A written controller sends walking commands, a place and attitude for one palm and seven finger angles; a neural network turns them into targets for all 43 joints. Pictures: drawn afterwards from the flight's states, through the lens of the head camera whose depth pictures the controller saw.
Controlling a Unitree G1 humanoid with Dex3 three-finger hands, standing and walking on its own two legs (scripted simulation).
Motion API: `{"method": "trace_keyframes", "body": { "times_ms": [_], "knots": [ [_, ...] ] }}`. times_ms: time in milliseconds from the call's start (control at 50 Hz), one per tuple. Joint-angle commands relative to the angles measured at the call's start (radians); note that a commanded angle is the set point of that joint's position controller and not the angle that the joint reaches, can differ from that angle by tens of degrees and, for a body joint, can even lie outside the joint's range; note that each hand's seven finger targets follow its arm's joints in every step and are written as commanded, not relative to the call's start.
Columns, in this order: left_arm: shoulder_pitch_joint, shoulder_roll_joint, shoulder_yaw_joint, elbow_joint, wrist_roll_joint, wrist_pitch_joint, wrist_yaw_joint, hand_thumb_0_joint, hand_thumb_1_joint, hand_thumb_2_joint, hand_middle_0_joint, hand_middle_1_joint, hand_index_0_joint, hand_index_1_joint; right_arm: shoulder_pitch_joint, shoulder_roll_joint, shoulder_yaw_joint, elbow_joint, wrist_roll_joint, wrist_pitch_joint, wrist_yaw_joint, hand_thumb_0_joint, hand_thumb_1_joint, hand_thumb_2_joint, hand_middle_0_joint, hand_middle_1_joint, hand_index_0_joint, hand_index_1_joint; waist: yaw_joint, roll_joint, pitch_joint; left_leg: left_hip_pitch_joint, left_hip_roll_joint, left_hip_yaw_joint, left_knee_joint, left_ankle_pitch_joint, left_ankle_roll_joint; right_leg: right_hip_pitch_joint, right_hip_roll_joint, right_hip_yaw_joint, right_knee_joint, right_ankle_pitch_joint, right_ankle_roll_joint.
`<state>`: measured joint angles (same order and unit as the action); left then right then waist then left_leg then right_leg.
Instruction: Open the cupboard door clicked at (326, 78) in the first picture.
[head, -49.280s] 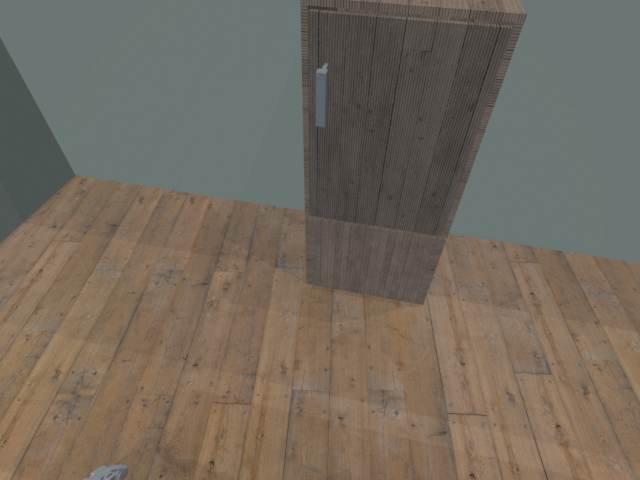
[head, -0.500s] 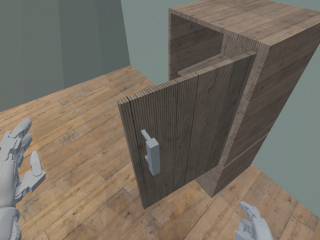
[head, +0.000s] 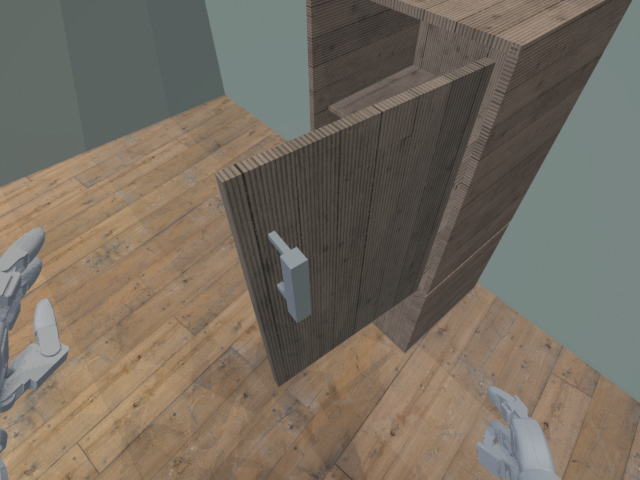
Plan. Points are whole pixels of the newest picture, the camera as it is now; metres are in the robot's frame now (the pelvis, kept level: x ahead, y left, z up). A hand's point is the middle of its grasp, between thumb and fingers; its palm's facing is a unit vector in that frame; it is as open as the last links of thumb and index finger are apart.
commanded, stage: step back with the hand held close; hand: left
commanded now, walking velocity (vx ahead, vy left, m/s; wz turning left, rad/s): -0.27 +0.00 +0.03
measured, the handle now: (288, 276) +0.36 +0.07 +0.05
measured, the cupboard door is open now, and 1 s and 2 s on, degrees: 85 85 85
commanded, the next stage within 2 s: stop stepping back and stand still in 0.78 s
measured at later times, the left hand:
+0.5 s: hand out of the picture +0.10 +0.28 +0.15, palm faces +0.47 -0.76 -0.45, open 7.4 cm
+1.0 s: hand out of the picture +0.03 +0.23 +0.16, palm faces +0.31 -0.81 -0.50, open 7.4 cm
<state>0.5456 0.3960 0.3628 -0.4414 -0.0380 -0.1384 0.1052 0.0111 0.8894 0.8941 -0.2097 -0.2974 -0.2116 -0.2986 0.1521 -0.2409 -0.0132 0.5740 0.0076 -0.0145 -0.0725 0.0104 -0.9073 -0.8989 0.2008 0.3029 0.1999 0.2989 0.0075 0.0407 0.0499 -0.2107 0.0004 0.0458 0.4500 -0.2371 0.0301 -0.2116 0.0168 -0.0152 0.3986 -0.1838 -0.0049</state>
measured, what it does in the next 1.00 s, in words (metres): walks backwards: right foot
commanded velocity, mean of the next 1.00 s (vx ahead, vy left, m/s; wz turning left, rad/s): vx -0.24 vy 0.01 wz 0.01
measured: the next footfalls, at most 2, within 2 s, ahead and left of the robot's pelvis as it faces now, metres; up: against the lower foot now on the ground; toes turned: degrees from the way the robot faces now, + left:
right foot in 0.82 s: -0.22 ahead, -0.11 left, +0.00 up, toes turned -2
left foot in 1.32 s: -0.18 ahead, +0.13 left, +0.00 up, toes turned +2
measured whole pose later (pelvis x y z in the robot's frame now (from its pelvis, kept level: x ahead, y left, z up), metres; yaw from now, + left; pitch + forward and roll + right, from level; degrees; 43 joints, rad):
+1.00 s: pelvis -0.18 -0.01 -0.02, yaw -1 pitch +1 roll -1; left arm 0.57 0.50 0.44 -0.61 -0.05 -0.21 0.12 0.01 0.88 0.89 -0.22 -0.30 -0.22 -0.30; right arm 0.14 -0.17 0.02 0.63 0.00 -0.09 -0.07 0.01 -0.91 -0.90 0.20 0.30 0.20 0.30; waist -0.01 -0.05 0.02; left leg -0.46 0.01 0.03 0.50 -0.05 0.04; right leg -0.13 0.05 -0.01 0.58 -0.42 0.00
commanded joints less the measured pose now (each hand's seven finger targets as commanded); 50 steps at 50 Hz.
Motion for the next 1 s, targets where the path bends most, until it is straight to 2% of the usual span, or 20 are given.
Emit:
{"method": "trace_keyframes", "body": {
  "times_ms": [0,120,200,280,380,440,500,540,560,620,720,760,800,820,840,880,900,940,960,980],
  "knots": [
    [0.019,0.222,0.199,-0.24,-0.008,-0.071,0.046,0.0,0.9,0.9,-0.2,-0.3,-0.2,-0.3,-0.085,-0.103,-0.044,-0.166,0.004,-0.041,-0.021,0.0,-0.9,-0.9,0.2,0.3,0.2,0.3,0.012,-0.004,-0.245,0.026,0.077,-0.079,-0.011,0.374,-0.003,0.111,-0.092,0.069,0.04,0.414,-0.003],
    [0.035,0.204,0.197,-0.282,0.002,-0.087,0.056,0.0,0.9,0.9,-0.2,-0.3,-0.2,-0.3,-0.074,-0.111,-0.042,-0.183,0.0,-0.054,-0.023,0.0,-0.9,-0.9,0.2,0.3,0.2,0.3,0.015,0.073,-0.18,-0.172,0.122,-0.135,-0.093,0.161,0.025,0.131,-0.05,0.058,0.124,0.188,0.008],
    [0.002,0.186,0.196,-0.263,0.02,-0.101,0.06,0.0,0.9,0.9,-0.2,-0.3,-0.2,-0.3,-0.058,-0.126,-0.045,-0.183,-0.001,-0.072,-0.022,0.0,-0.9,-0.9,0.2,0.3,0.2,0.3,0.008,0.092,-0.108,-0.401,0.147,-0.169,-0.157,-0.218,0.058,0.19,-0.035,0.067,0.192,0.065,0.011],
    [-0.057,0.171,0.185,-0.259,0.04,-0.117,0.065,0.0,0.9,0.9,-0.2,-0.3,-0.2,-0.3,-0.031,-0.132,-0.045,-0.184,-0.001,-0.094,-0.021,0.0,-0.9,-0.9,0.2,0.3,0.2,0.3,-0.007,0.024,-0.063,-0.495,0.134,-0.181,-0.117,-0.416,0.071,0.146,-0.048,0.11,0.182,-0.065,0.005],
    [-0.123,0.181,0.179,-0.282,0.045,-0.139,0.076,0.0,0.9,0.9,-0.2,-0.3,-0.2,-0.3,-0.008,-0.124,-0.044,-0.163,-0.009,-0.118,-0.022,0.0,-0.9,-0.9,0.2,0.3,0.2,0.3,-0.018,-0.068,-0.057,-0.339,0.067,-0.153,0.049,-0.4,0.039,-0.1,-0.11,0.199,0.006,-0.324,-0.032],
    [-0.121,0.193,0.177,-0.309,0.034,-0.152,0.089,0.0,0.9,0.9,-0.2,-0.3,-0.2,-0.3,-0.004,-0.112,-0.035,-0.142,-0.01,-0.125,-0.022,0.0,-0.9,-0.9,0.2,0.3,0.2,0.3,-0.025,-0.059,-0.082,-0.175,0.036,-0.137,0.143,-0.299,0.012,-0.257,-0.151,0.201,-0.038,-0.335,-0.056],
    [-0.08,0.224,0.223,-0.324,0.029,-0.165,0.097,0.0,0.9,0.9,-0.2,-0.3,-0.2,-0.3,-0.021,-0.124,-0.035,-0.14,-0.014,-0.132,-0.028,0.0,-0.9,-0.9,0.2,0.3,0.2,0.3,-0.017,0.07,-0.106,-0.277,0.106,-0.227,-0.043,-0.36,0.034,-0.141,-0.072,0.111,0.115,-0.252,-0.017],
    [-0.069,0.205,0.242,-0.329,0.038,-0.168,0.094,0.0,0.9,0.9,-0.2,-0.3,-0.2,-0.3,-0.034,-0.122,-0.035,-0.151,-0.018,-0.142,-0.029,0.0,-0.9,-0.9,0.2,0.3,0.2,0.3,0.002,0.24,-0.132,-0.542,0.264,-0.39,-0.294,-0.502,0.097,0.136,0.044,0.017,0.481,-0.133,0.027],
    [-0.087,0.22,0.254,-0.336,0.041,-0.169,0.091,0.0,0.9,0.9,-0.2,-0.3,-0.2,-0.3,-0.031,-0.11,-0.042,-0.147,-0.023,-0.148,-0.026,0.0,-0.9,-0.9,0.2,0.3,0.2,0.3,0.001,0.217,-0.143,-0.541,0.304,-0.404,-0.312,-0.437,0.121,0.141,0.047,0.032,0.589,-0.179,0.026],
    [-0.01,0.19,0.24,-0.243,0.021,-0.162,0.085,0.0,0.9,0.9,-0.2,-0.3,-0.2,-0.3,-0.026,-0.103,-0.056,-0.128,-0.013,-0.163,-0.013,0.0,-0.9,-0.9,0.2,0.3,0.2,0.3,-0.002,0.093,-0.143,-0.413,0.305,-0.348,-0.245,-0.312,0.135,0.043,0.048,0.056,0.586,-0.271,0.013],
    [-0.059,0.145,0.142,-0.287,-0.006,-0.139,0.073,0.0,0.9,0.9,-0.2,-0.3,-0.2,-0.3,-0.046,-0.095,-0.037,-0.077,-0.024,-0.179,0.009,0.0,-0.9,-0.9,0.2,0.3,0.2,0.3,-0.005,0.179,-0.127,-0.19,0.235,-0.271,-0.278,-0.173,0.062,0.002,0.052,-0.002,0.224,-0.337,-0.011],
    [-0.094,0.162,0.135,-0.325,-0.013,-0.149,0.063,0.0,0.9,0.9,-0.2,-0.3,-0.2,-0.3,-0.055,-0.098,-0.036,-0.066,-0.023,-0.179,0.017,0.0,-0.9,-0.9,0.2,0.3,0.2,0.3,0.007,0.143,-0.171,-0.081,0.189,-0.216,-0.204,-0.045,0.014,0.006,0.034,0.012,-0.026,-0.236,-0.029],
    [-0.08,0.245,0.186,-0.348,-0.01,-0.161,0.064,0.0,0.9,0.9,-0.2,-0.3,-0.2,-0.3,-0.044,-0.07,-0.033,-0.051,-0.016,-0.156,0.02,0.0,-0.9,-0.9,0.2,0.3,0.2,0.3,0.001,-0.063,-0.252,0.062,0.093,-0.089,0.047,0.12,-0.03,-0.069,-0.138,0.185,-0.126,0.037,-0.076],
    [-0.119,0.261,0.191,-0.368,-0.016,-0.168,0.065,0.0,0.9,0.9,-0.2,-0.3,-0.2,-0.3,-0.081,-0.063,-0.022,-0.061,-0.009,-0.154,0.014,0.0,-0.9,-0.9,0.2,0.3,0.2,0.3,0.009,-0.137,-0.243,0.081,0.04,-0.036,0.149,0.064,-0.038,-0.127,-0.205,0.2,-0.121,0.177,-0.073],
    [-0.122,0.32,0.253,-0.361,-0.01,-0.184,0.07,0.0,0.9,0.9,-0.2,-0.3,-0.2,-0.3,-0.098,-0.064,-0.018,-0.07,-0.014,-0.16,0.006,0.0,-0.9,-0.9,0.2,0.3,0.2,0.3,0.02,-0.145,-0.237,0.058,0.033,-0.018,0.219,0.017,-0.039,-0.135,-0.236,0.18,-0.101,0.319,-0.069],
    [-0.083,0.302,0.259,-0.362,-0.01,-0.167,0.062,0.0,0.9,0.9,-0.2,-0.3,-0.2,-0.3,-0.094,-0.069,-0.024,-0.099,0.006,-0.156,-0.01,0.0,-0.9,-0.9,0.2,0.3,0.2,0.3,0.002,-0.216,-0.309,0.0,-0.014,0.015,0.19,0.121,-0.019,0.064,-0.177,0.075,0.06,0.83,0.029],
    [-0.018,0.326,0.298,-0.363,-0.02,-0.146,0.061,0.0,0.9,0.9,-0.2,-0.3,-0.2,-0.3,-0.095,-0.075,-0.026,-0.109,0.003,-0.152,-0.018,0.0,-0.9,-0.9,0.2,0.3,0.2,0.3,-0.005,-0.143,-0.375,0.097,-0.009,0.013,0.151,0.292,-0.008,0.047,-0.145,0.039,0.122,0.8,0.036],
    [0.078,0.278,0.279,-0.374,-0.031,-0.122,0.051,0.0,0.9,0.9,-0.2,-0.3,-0.2,-0.3,-0.068,-0.078,-0.019,-0.117,-0.001,-0.137,-0.018,0.0,-0.9,-0.9,0.2,0.3,0.2,0.3,-0.006,0.112,-0.405,0.278,0.078,-0.103,0.058,0.655,0.044,-0.042,-0.009,-0.018,0.219,0.353,0.046],
    [0.081,0.252,0.25,-0.36,-0.036,-0.119,0.046,0.0,0.9,0.9,-0.2,-0.3,-0.2,-0.3,-0.059,-0.086,-0.014,-0.111,0.001,-0.14,-0.01,0.0,-0.9,-0.9,0.2,0.3,0.2,0.3,-0.008,0.21,-0.341,0.226,0.152,-0.185,-0.043,0.561,0.068,-0.077,0.034,-0.014,0.261,-0.101,0.039],
    [0.094,0.233,0.238,-0.299,-0.037,-0.11,0.046,0.0,0.9,0.9,-0.2,-0.3,-0.2,-0.3,-0.045,-0.088,-0.015,-0.104,-0.004,-0.147,-0.003,0.0,-0.9,-0.9,0.2,0.3,0.2,0.3,-0.001,0.229,-0.268,0.14,0.195,-0.246,-0.127,0.298,0.085,-0.099,0.043,0.013,0.25,-0.364,0.031]
  ]
}}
